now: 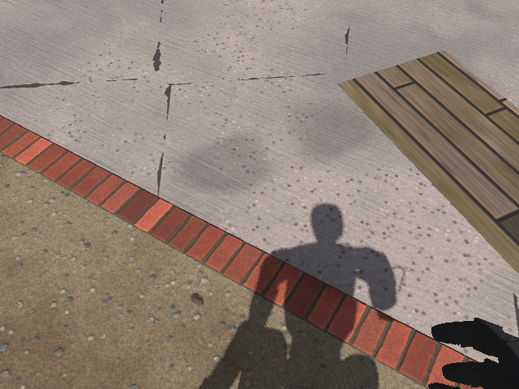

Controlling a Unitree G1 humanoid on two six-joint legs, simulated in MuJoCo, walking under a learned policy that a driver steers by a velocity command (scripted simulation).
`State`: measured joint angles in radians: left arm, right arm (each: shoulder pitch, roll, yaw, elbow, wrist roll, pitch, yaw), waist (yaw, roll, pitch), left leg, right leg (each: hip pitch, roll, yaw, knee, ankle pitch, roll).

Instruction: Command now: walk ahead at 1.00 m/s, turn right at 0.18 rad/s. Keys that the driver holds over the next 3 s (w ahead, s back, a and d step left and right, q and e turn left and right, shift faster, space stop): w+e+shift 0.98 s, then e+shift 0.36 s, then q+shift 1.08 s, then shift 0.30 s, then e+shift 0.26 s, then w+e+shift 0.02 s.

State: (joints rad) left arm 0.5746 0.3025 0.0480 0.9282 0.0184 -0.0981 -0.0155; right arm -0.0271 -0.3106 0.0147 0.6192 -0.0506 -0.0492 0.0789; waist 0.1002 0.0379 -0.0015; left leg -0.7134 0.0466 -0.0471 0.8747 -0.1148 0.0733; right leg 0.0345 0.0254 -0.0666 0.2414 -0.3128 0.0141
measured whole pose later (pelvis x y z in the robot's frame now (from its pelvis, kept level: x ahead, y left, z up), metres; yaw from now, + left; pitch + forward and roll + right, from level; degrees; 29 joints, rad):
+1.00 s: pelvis +0.92 -0.18 -0.07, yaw -50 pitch +1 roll -1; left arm 0.50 0.35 0.09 0.86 0.03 -0.04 0.02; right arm 0.01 -0.30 -0.01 0.64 -0.02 -0.10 0.03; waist 0.12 0.02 -0.03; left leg -0.41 0.05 -0.09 0.38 0.29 -0.04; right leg 0.00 0.16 0.32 0.87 -0.71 -0.12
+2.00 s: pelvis +1.25 -0.39 -0.11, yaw -52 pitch +4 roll -3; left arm 0.03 0.30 0.10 0.69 0.01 0.02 0.06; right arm 0.24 -0.31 -0.08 0.69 0.02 0.02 -0.02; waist -0.03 -0.01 0.06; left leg -0.34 -0.04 -0.09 0.50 -0.23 0.06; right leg -0.59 0.05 0.08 1.11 -0.39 0.05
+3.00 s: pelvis +1.28 -0.41 -0.11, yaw -27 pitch +1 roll +0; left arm 0.23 0.33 0.09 0.79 -0.04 0.06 0.01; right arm 0.11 -0.23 -0.04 0.62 -0.02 0.02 -0.04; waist 0.03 -0.02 0.05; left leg -0.20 0.02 0.11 0.46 -0.29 0.03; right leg -0.47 -0.04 -0.01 1.06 -0.48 0.10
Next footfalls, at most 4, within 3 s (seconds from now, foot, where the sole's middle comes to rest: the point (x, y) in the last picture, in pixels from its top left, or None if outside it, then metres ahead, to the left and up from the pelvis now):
0.12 left None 0.32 0.12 -0.77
0.56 right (341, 323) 0.68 -0.13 -0.77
1.02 left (351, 217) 1.14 -0.18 -0.88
1.38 right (447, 230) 1.12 -0.50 -0.88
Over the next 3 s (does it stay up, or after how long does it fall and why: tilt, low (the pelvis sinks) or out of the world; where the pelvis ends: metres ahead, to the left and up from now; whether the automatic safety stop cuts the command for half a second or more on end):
stays up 1.28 -0.41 -0.11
